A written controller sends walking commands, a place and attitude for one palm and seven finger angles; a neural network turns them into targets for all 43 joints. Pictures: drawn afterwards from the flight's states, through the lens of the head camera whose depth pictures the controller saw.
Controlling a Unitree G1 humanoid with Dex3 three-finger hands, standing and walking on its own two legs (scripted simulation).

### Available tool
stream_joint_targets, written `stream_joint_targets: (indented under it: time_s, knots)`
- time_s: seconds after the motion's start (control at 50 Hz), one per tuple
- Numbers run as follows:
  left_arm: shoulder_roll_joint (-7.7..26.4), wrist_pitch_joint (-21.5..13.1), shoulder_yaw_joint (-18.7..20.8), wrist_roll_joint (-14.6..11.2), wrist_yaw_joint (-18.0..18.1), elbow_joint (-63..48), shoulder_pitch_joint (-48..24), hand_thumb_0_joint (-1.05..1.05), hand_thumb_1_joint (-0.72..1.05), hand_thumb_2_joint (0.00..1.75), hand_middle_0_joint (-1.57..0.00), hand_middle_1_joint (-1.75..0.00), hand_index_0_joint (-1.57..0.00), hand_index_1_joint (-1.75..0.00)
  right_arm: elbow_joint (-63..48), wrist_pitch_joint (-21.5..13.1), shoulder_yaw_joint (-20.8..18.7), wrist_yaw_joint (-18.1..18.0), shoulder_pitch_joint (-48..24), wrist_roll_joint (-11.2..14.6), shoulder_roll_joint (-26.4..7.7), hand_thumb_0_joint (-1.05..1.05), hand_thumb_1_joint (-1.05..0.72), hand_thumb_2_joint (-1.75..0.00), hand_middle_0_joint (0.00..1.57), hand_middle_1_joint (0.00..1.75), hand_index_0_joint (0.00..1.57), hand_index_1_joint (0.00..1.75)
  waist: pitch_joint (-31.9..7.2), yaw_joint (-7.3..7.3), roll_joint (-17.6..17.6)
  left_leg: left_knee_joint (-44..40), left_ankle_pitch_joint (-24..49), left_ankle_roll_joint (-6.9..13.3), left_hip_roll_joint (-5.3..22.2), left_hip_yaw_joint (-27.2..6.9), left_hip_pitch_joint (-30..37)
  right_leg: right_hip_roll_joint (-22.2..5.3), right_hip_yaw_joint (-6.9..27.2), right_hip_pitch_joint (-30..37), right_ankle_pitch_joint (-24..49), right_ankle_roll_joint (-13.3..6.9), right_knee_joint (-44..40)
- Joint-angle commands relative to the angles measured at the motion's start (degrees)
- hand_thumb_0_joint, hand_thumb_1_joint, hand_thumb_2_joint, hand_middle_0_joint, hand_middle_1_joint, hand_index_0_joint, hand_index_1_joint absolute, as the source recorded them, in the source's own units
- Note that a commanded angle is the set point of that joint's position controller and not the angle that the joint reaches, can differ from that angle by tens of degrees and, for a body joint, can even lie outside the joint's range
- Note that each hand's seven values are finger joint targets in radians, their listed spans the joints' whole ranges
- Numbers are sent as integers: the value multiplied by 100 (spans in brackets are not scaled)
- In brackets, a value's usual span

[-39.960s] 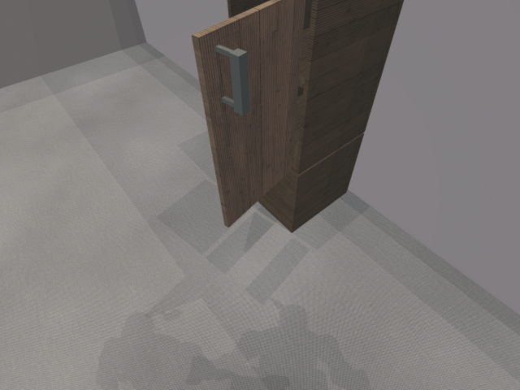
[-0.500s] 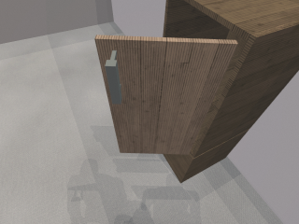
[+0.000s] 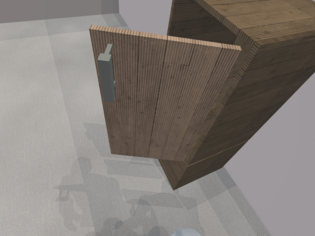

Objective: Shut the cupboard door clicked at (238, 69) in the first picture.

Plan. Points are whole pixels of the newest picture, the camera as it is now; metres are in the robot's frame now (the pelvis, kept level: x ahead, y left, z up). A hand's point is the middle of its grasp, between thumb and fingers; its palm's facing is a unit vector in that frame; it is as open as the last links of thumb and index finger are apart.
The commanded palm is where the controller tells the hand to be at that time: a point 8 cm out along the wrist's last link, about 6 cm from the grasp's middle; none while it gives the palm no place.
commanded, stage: come to a stop and stand still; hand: left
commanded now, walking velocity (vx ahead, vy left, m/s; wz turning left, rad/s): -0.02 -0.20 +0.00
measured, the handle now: (109, 74) +0.44 +0.16 +0.15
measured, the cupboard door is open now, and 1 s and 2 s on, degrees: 61 61 61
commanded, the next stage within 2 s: none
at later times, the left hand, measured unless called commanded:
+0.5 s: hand out of the picture +0.03 +0.11 -0.19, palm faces +0.03 -0.98 -0.21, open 7.3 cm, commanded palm none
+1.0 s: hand out of the picture +0.01 +0.13 -0.16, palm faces -0.04 -0.96 -0.28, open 7.4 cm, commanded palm none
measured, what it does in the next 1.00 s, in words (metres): steps on the spot: right foot, then left foot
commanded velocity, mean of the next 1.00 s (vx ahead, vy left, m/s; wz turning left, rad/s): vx -0.01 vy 0.07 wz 0.00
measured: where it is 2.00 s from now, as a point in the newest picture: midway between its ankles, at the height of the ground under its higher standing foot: outside the picture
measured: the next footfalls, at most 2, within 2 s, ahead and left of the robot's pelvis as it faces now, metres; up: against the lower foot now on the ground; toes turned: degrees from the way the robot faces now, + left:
right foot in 0.20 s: +0.00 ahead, -0.21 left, +0.00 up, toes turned -3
left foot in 0.50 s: +0.06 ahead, -0.01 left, +0.00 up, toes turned +3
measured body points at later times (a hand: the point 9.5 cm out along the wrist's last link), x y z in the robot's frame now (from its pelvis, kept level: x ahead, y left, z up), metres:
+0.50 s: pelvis -0.01 -0.08 -0.01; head +0.03 -0.06 +0.44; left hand +0.03 +0.16 -0.17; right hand +0.07 -0.33 -0.15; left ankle +0.02 +0.00 -0.74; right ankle -0.02 -0.24 -0.74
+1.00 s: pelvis -0.01 -0.06 -0.01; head +0.00 -0.09 +0.44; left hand +0.01 +0.18 -0.14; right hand +0.03 -0.30 -0.17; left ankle +0.02 -0.01 -0.74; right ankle -0.04 -0.21 -0.74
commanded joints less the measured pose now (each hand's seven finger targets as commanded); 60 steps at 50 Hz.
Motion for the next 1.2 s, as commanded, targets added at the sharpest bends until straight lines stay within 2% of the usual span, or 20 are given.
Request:
stream_joint_targets:
  time_s: [0.0, 0.08, 0.12, 0.14, 0.16, 0.18, 0.22, 0.26, 0.32, 0.38, 0.44, 0.46, 0.5, 0.52, 0.54, 0.58, 0.66, 0.72, 0.78, 1.18]
  knots:
    - [-39, -17, -32, -74, -83, -388, 141, 0, 90, 90, -20, -30, -20, -30, -228, -16, -353, -12, 376, -33, -1325, 0, -90, -90, 20, 30, 20, 30, -11, -38, 1484, -1080, 2470, 827, 1155, -653, 162, -256, -167, -74, -6, 178, -709]
    - [81, -157, -52, -122, -132, -544, -178, 0, 90, 90, -20, -30, -20, -30, -279, 94, -558, 73, 434, -56, -1667, 0, -90, -90, 20, 30, 20, 30, -352, -200, 1818, -668, 2511, 662, 1093, -699, 542, -125, -657, 486, -333, 219, -2530]
    - [214, -302, -16, -119, -126, -409, 296, 0, 90, 90, -20, -30, -20, -30, -401, 129, -574, 102, 198, -13, -1629, 0, -90, -90, 20, 30, 20, 30, -533, 64, 1649, 62, 1976, 293, 724, -411, 203, -14, -791, 1440, 668, 158, -3990]
    - [525, -408, 32, -95, -89, -236, 713, 0, 90, 90, -20, -30, -20, -30, -459, 124, -521, 152, 275, 47, -1346, 0, -90, -90, 20, 30, 20, 30, -823, 200, 763, 668, 741, 43, 269, -190, -308, -328, -416, 2305, 1493, 168, -4628]
    - [1091, -495, 94, -46, 20, -64, 938, 0, 90, 90, -20, -30, -20, -30, -606, 128, -375, 198, 268, 106, -709, 0, -90, -90, 20, 30, 20, 30, -937, 303, -1177, 1508, -1546, -196, -303, 147, -1343, -1596, 705, 2892, 2831, -10, -4754]
    - [1216, -503, 26, -84, 84, -111, 924, 0, 90, 90, -20, -30, -20, -30, -784, 190, -278, 202, 153, 143, -586, 0, -90, -90, 20, 30, 20, 30, -1172, 341, -1717, 1968, -2150, -152, -330, -342, -1251, -2157, 1468, 2592, 3653, -249, -4752]
    - [1063, -539, -38, -22, 108, -214, 366, 0, 90, 90, -20, -30, -20, -30, -762, 177, -283, 246, -9, 172, -570, 0, -90, -90, 20, 30, 20, 30, -694, 191, -795, 2162, -1684, -116, -326, -299, -1129, -2121, 1320, 1962, 3206, -788, -4720]
    - [970, -591, -54, -22, 176, -212, 209, 0, 90, 90, -20, -30, -20, -30, -632, 141, -284, 260, 6, 182, -738, 0, -90, -90, 20, 30, 20, 30, -295, 164, -1687, 2409, -1431, -137, -314, -343, -1482, -1923, 1199, 2128, 4776, -873, -4275]
    - [1048, -507, 13, 2, 248, -216, 347, 0, 90, 90, -20, -30, -20, -30, -669, 150, -278, 309, -155, 219, -760, 0, -90, -90, 20, 30, 20, 30, -244, 271, -1091, 1978, -1234, -182, -532, -127, -1386, -2021, 976, 2312, 5151, -982, -4146]
    - [1137, -449, 45, -20, 284, -216, 426, 0, 90, 90, -20, -30, -20, -30, -799, 182, -252, 326, -310, 217, -715, 0, -90, -90, 20, 30, 20, 30, -288, 295, -767, 1307, -788, -172, -645, -89, -974, -2051, 1004, 2172, 4702, -1006, -4125]
    - [1076, -359, 40, -77, 260, -356, -35, 0, 90, 90, -20, -30, -20, -30, -651, 164, -256, 314, 198, 215, -713, 0, -90, -90, 20, 30, 20, 30, -275, -45, -607, -286, 492, -97, -688, -1, 485, -1690, 699, 1157, 3124, -661, -3883]
    - [903, -318, 4, -103, 239, -420, -57, 0, 90, 90, -20, -30, -20, -30, -637, 119, -286, 296, 304, 199, -896, 0, -90, -90, 20, 30, 20, 30, -336, -79, -114, -622, 1027, 28, -406, -268, 944, -1319, 485, 803, 2376, -464, -3466]
    - [415, -206, -90, -143, 241, -505, 74, 0, 90, 90, -20, -30, -20, -30, -809, 110, -365, 259, 216, 131, -1425, 0, -90, -90, 20, 30, 20, 30, -466, -40, 1767, -1326, 2506, 1078, 1147, -1905, 447, -296, -274, 571, -1132, 39, -1762]
    - [372, -150, -114, -107, 267, -520, 81, 0, 90, 90, -20, -30, -20, -30, -921, 136, -336, 260, -3, 107, -1371, 0, -90, -90, 20, 30, 20, 30, -229, -9, 1326, -1445, 1697, 1319, 1193, -1828, -207, -352, -75, 775, -1164, -28, -1143]
    - [617, -362, -264, -144, 377, -20, 867, 0, 90, 90, -20, -30, -20, -30, -1260, 9, -363, 318, -853, 167, -1721, 0, -90, -90, 20, 30, 20, 30, -847, 236, 2195, -483, 2253, 1083, 838, -1449, 32, -537, 191, 750, -811, -276, -1523]
    - [682, -349, -210, -75, 248, -314, 722, 0, 90, 90, -20, -30, -20, -30, -1504, 157, -291, 403, -939, 110, -1312, 0, -90, -90, 20, 30, 20, 30, -515, 325, 2242, -716, -512, 758, 290, -1006, -734, -274, -356, 1091, -162, -222, -2140]
    - [596, -528, -323, -62, 228, -276, 418, 0, 90, 90, -20, -30, -20, -30, -1400, 62, -204, 367, -174, 166, -1094, 0, -90, -90, 20, 30, 20, 30, -391, 15, 449, -545, 118, 480, 90, -1025, -186, -395, 171, 987, 250, -348, -3633]
    - [638, -499, -367, -79, 224, -301, 325, 0, 90, 90, -20, -30, -20, -30, -1340, -12, -193, 368, 2, 170, -1128, 0, -90, -90, 20, 30, 20, 30, -358, -76, 813, -1089, -56, 365, 173, -1301, 113, -358, 78, 828, 266, -316, -3558]
    - [498, -458, -410, -77, 225, -211, 435, 0, 90, 90, -20, -30, -20, -30, -1304, 29, -220, 353, -100, 159, -1278, 0, -90, -90, 20, 30, 20, 30, 154, 36, -206, -1361, -963, 460, 219, -1305, -363, -376, 102, 875, 125, -263, -3749]
    - [505, -550, -507, -160, 199, 262, 406, 0, 90, 90, -20, -30, -20, -30, -299, -151, 9, 279, 349, 174, -991, 0, -90, -90, 20, 30, 20, 30, -223, 9, 269, -1145, 851, 331, -25, -647, 472, -689, 377, 1381, 1136, -254, -4399]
